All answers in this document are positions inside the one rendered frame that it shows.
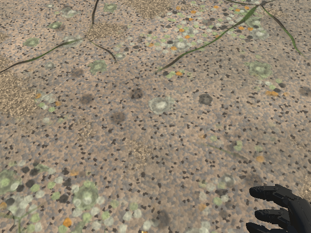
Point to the robot right hand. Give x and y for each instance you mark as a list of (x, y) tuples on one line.
[(297, 219)]

